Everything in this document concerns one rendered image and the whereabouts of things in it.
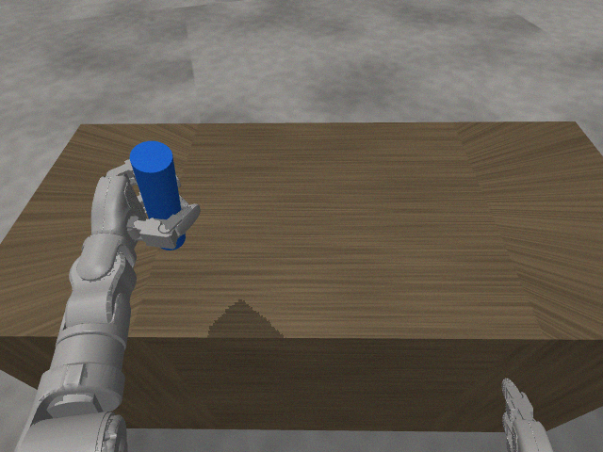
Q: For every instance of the left robot hand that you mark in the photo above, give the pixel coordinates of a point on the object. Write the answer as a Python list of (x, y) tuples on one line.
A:
[(116, 209)]

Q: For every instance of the right robot hand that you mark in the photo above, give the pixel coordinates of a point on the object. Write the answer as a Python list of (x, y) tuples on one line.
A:
[(524, 434)]

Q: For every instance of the left robot arm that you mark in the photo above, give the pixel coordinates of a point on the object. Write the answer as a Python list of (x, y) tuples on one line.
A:
[(72, 410)]

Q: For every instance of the can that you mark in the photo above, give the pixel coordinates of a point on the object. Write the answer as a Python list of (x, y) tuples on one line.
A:
[(152, 163)]

